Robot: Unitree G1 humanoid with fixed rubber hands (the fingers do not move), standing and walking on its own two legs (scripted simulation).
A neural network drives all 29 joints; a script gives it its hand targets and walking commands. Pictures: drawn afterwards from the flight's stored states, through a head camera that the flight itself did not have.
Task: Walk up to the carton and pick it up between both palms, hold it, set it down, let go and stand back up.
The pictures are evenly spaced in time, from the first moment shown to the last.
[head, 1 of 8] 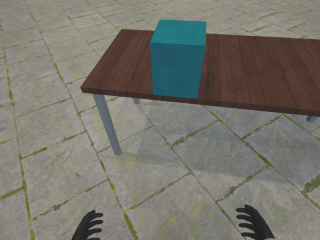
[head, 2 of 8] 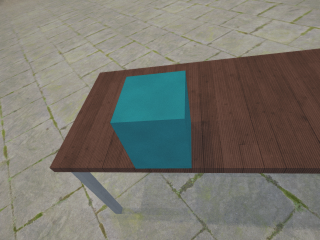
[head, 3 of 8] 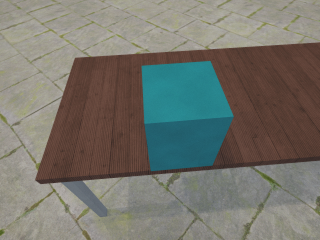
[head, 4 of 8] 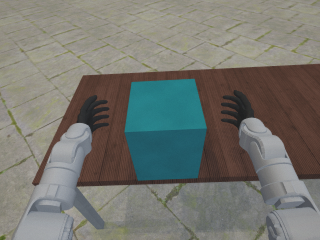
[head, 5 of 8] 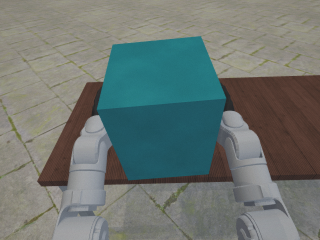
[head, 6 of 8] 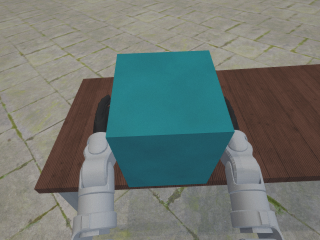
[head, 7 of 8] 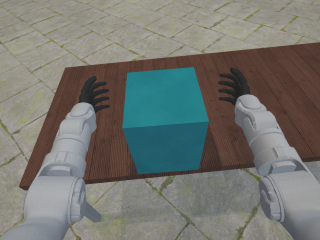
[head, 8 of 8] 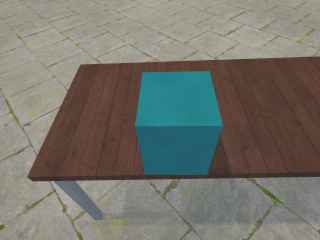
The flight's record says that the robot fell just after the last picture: no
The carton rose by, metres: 0.24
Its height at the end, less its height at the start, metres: +0.00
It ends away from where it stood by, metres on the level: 0.03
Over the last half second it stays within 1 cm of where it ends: yes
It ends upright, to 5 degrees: yes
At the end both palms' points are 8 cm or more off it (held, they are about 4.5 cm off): yes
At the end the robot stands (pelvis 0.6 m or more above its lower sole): yes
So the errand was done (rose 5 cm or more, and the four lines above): yes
